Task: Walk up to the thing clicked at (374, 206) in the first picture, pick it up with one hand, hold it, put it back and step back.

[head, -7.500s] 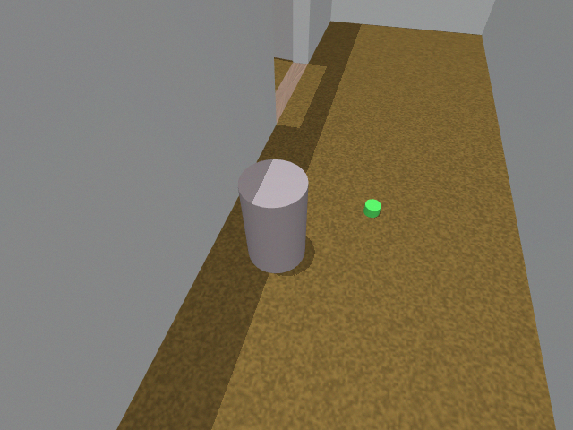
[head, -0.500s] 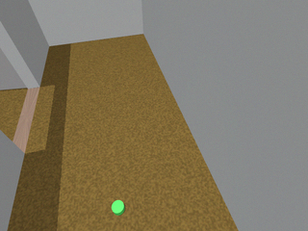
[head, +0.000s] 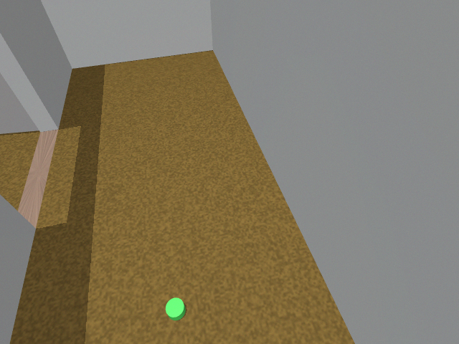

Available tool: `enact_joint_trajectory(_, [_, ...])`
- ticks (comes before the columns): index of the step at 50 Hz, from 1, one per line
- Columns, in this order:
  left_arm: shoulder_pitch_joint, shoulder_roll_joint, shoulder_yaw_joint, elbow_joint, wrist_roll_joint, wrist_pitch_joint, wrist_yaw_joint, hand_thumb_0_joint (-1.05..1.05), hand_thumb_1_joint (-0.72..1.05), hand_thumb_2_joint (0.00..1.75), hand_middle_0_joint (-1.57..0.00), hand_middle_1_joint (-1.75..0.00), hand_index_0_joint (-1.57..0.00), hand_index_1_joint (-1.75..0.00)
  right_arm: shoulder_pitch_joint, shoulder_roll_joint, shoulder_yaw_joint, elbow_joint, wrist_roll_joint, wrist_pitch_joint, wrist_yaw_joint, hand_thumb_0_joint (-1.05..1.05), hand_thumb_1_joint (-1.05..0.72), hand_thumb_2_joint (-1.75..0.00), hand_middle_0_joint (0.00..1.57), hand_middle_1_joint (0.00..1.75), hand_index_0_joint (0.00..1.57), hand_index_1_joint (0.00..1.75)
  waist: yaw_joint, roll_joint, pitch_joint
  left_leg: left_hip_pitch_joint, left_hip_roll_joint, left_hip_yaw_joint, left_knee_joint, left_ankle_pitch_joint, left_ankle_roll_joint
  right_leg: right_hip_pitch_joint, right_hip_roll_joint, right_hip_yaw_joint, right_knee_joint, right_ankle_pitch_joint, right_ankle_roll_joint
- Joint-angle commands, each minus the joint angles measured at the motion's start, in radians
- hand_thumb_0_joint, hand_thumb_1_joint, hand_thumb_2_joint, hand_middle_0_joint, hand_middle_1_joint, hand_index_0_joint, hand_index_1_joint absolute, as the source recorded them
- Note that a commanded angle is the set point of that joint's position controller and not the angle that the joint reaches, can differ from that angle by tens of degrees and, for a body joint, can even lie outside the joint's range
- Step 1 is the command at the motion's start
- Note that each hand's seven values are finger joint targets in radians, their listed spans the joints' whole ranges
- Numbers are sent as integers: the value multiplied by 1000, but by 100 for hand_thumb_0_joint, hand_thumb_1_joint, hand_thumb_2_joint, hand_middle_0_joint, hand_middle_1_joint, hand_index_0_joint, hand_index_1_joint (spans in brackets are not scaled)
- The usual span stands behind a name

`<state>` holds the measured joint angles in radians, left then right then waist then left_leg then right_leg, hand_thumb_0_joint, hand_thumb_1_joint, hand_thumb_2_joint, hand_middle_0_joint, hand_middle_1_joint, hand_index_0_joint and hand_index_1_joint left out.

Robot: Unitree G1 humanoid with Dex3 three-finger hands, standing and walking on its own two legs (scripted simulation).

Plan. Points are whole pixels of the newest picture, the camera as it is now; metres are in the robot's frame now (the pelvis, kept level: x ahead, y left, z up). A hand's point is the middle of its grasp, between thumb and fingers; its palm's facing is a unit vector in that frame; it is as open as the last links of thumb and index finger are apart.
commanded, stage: stand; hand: left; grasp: from above
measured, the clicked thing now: (175, 309) +0.39 +0.25 -0.76
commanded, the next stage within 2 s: rise first in 0.56 s
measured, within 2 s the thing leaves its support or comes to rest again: neither
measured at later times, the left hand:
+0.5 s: hand out of the picture +0.07 +0.26 -0.16, palm faces -0.03 -0.94 -0.35, open 7.4 cm
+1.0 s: hand out of the picture +0.15 +0.26 -0.18, palm faces -0.06 -0.92 -0.39, open 10.7 cm
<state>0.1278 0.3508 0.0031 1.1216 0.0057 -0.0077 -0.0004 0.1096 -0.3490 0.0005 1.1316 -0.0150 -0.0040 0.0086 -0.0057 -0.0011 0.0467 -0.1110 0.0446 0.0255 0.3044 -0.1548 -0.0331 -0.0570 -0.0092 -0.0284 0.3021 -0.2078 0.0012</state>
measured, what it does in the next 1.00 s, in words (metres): stands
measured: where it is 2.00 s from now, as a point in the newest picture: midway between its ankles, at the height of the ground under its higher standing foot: outside the picture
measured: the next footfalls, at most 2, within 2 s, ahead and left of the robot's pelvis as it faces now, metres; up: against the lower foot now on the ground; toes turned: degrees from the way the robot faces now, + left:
none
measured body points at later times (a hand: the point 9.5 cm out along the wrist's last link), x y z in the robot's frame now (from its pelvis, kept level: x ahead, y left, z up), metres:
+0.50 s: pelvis +0.00 +0.00 +0.00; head +0.01 +0.00 +0.45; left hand +0.07 +0.30 -0.13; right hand +0.08 -0.30 -0.13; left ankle +0.01 +0.14 -0.75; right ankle -0.03 -0.12 -0.75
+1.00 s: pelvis -0.01 +0.01 -0.03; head +0.06 +0.01 +0.42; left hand +0.16 +0.31 -0.15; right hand +0.09 -0.26 -0.15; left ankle +0.01 +0.14 -0.75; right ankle -0.03 -0.12 -0.75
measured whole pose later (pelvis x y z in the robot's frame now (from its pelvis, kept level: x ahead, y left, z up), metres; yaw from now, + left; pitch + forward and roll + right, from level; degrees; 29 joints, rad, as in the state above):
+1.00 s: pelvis -0.01 +0.01 -0.03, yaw +0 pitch +9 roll +0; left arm -0.01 0.33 0.16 0.96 0.16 0.06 0.00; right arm 0.25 -0.24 -0.03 0.73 0.02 -0.03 -0.01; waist -0.04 -0.01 -0.02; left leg -0.51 0.05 0.02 0.67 -0.30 -0.02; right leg -0.46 -0.02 -0.02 0.67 -0.36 0.01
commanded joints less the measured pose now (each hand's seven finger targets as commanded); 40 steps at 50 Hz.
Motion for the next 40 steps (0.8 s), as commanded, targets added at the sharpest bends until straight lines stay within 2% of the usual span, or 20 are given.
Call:
enact_joint_trajectory(1, [-37,222,42,-61,4,-21,11,0,90,90,-20,-30,-20,-30,-40,-208,-35,-58,5,-23,-17,0,-90,-90,20,30,20,30,4,6,-56,33,97,-90,-33,142,43,-38,-132,92,-54,152,-23])
enact_joint_trajectory(5, [-23,218,39,-59,2,-22,9,0,90,90,-20,-30,-20,-30,-40,-213,-35,-56,6,-27,-17,0,-90,-90,20,30,20,30,7,10,-61,51,102,-90,-26,175,43,-43,-130,88,-53,168,-21])
enact_joint_trajectory(20, [-25,220,38,-61,4,-21,10,0,90,90,-20,-30,-20,-30,-39,-214,-35,-56,5,-25,-19,0,-90,-90,20,30,20,30,7,8,-67,53,103,-87,-22,178,43,-43,-132,92,-49,183,-22])
enact_joint_trajectory(27, [-22,219,38,-57,3,-22,10,0,90,90,-20,-30,-20,-30,-37,-209,-33,-55,6,-24,-16,0,-90,-90,20,30,20,30,5,2,-57,48,101,-89,-30,155,42,-45,-130,89,-55,152,-19])
enact_joint_trajectory(28, [-24,219,38,-60,4,-24,11,0,90,90,-20,-30,-20,-30,-40,-216,-37,-57,6,-24,-17,0,-90,-90,20,30,20,30,6,3,-77,59,104,-85,-17,171,48,-33,-135,94,-55,183,-20])
enact_joint_trajectory(32, [-31,223,41,-63,3,-23,12,0,90,90,-20,-30,-20,-30,-35,-211,-35,-59,5,-25,-19,0,-90,-90,20,30,20,30,4,11,-81,56,102,-82,-13,199,44,-22,-137,92,-44,216,-22])
enact_joint_trajectory(33, [-26,216,38,-61,4,-23,12,0,82,92,-24,-28,-21,-31,-37,-213,-35,-58,4,-24,-18,0,-92,-92,20,30,20,30,6,16,-71,47,101,-84,-17,202,45,-27,-134,88,-46,220,-19])
enact_joint_trajectory(34, [-376,44,37,-412,-44,-109,26,0,74,97,-25,-36,-20,-39,-4,-49,-1,-323,78,-70,-39,0,-96,-92,20,30,20,30,-114,55,-4,-79,-52,36,51,41,43,-255,-5,24,28,151,-7])
enact_joint_trajectory(35, [-462,100,58,-332,-40,-99,30,0,66,94,-26,-44,-21,-47,44,-75,-6,-274,77,-69,-50,0,-92,-91,20,30,20,30,-82,-21,-45,-75,-48,27,70,31,50,-207,-6,11,30,122,1])
enact_joint_trajectory(36, [-281,211,123,-184,-14,-64,32,0,59,91,-23,-52,-20,-55,85,-115,-30,-278,81,-59,-60,0,-91,-91,20,30,20,30,-51,-8,-34,-96,-47,30,75,9,47,-208,3,2,41,78,-8])
enact_joint_trajectory(37, [-241,223,141,-97,12,-42,21,0,51,88,-24,-60,-22,-63,96,-110,-42,-289,72,-53,-59,0,-91,-90,20,30,20,30,-42,-25,-65,-128,-53,27,116,12,51,-230,0,1,69,70,-11])
enact_joint_trajectory(38, [-309,230,149,-96,32,-38,6,0,43,89,-22,-68,-21,-71,107,-104,-48,-315,68,-54,-59,0,-90,-90,20,30,20,30,-43,-49,-87,-148,-49,20,151,29,55,-256,3,-1,109,91,-11])
enact_joint_trajectory(39, [-313,251,173,-95,66,-45,-5,0,35,88,-21,-76,-21,-77,111,-102,-67,-345,52,-60,-58,0,-92,-91,20,30,20,30,-23,-68,-169,-158,-48,18,191,66,57,-239,-1,2,157,138,-7])
enact_joint_trajectory(40, [-227,235,185,-48,100,-38,-14,0,27,87,-19,-84,-20,-83,147,-96,-79,-350,41,-60,-53,0,-91,-90,20,30,20,30,-14,-46,-213,-192,-59,20,239,98,55,-250,-7,6,199,176,-7])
